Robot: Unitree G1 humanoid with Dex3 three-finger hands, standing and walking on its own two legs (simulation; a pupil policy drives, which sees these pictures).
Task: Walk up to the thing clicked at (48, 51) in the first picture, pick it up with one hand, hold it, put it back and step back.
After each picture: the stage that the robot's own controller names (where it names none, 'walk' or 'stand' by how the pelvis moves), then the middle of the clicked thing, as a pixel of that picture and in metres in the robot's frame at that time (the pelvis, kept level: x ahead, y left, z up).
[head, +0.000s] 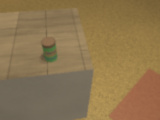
stand; (49, 49) +0.60 +0.17 -0.07
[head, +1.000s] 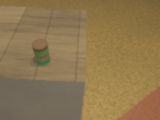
rise first; (41, 53) +0.54 +0.22 -0.05
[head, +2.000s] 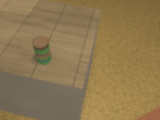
stand; (42, 51) +0.52 +0.19 -0.04
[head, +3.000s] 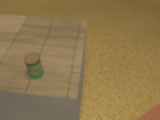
stand; (34, 66) +0.50 +0.22 -0.07
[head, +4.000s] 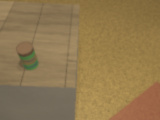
stand; (28, 56) +0.50 +0.23 -0.06
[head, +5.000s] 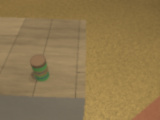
stand; (40, 68) +0.48 +0.20 -0.07
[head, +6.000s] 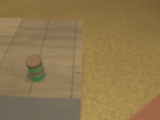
stand; (36, 69) +0.48 +0.21 -0.07
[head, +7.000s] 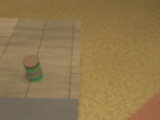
stand; (33, 69) +0.48 +0.23 -0.07
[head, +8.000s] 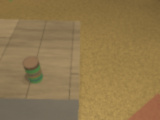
stand; (33, 70) +0.47 +0.23 -0.07
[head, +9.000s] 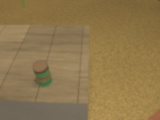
rise first; (42, 74) +0.46 +0.22 -0.07
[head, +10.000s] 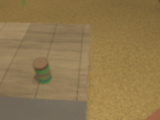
go down; (42, 71) +0.48 +0.22 -0.07
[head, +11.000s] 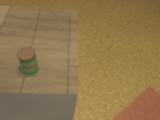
go down; (28, 62) +0.48 +0.20 -0.05
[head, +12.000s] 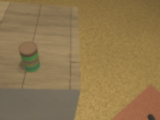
go down; (30, 57) +0.49 +0.19 -0.02
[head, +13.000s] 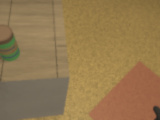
close in; (6, 44) +0.49 +0.22 +0.01
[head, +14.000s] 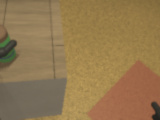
close; (0, 44) +0.48 +0.22 +0.02
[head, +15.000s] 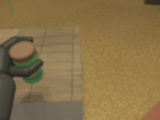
lift; (28, 63) +0.34 +0.16 +0.17
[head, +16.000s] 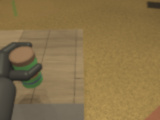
hold; (27, 68) +0.33 +0.17 +0.15
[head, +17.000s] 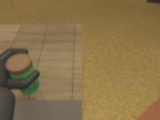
hold; (24, 75) +0.32 +0.18 +0.12
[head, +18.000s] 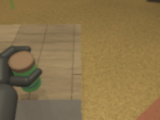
crouch; (26, 72) +0.33 +0.17 +0.13
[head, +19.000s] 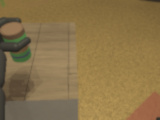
crouch; (17, 43) +0.44 +0.20 +0.15
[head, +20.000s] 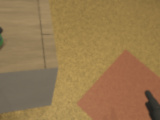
lower; out of the picture +0.51 +0.22 +0.02
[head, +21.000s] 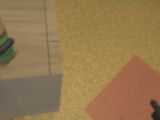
lower; out of the picture +0.48 +0.21 +0.02
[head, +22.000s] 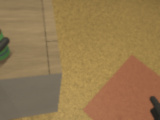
lower; out of the picture +0.49 +0.22 +0.03
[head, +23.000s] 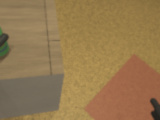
lower; out of the picture +0.49 +0.22 +0.03
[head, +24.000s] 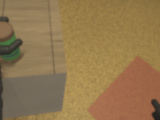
open; (6, 42) +0.48 +0.20 +0.02
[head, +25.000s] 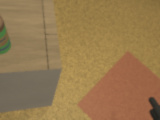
rise; out of the picture +0.48 +0.20 +0.03
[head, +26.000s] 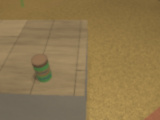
sink last; (42, 68) +0.47 +0.21 -0.02
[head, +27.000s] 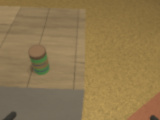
stand; (39, 60) +0.47 +0.19 -0.01
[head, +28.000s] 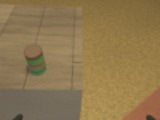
stand; (35, 60) +0.46 +0.19 +0.00
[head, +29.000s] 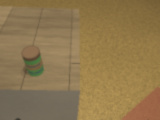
stand; (33, 61) +0.47 +0.20 +0.00
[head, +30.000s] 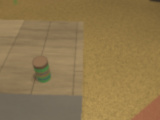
stand; (42, 69) +0.49 +0.20 -0.07
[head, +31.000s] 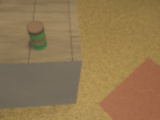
walk; (37, 36) +0.56 +0.19 -0.05
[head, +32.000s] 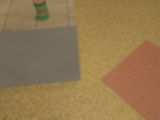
walk; (41, 9) +0.83 +0.25 -0.05
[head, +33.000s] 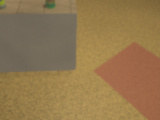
stand; out of the picture +1.09 +0.24 -0.06
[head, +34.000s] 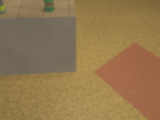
stand; (48, 2) +1.09 +0.24 -0.07
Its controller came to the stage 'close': yes
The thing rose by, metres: 0.21
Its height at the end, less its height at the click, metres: +0.00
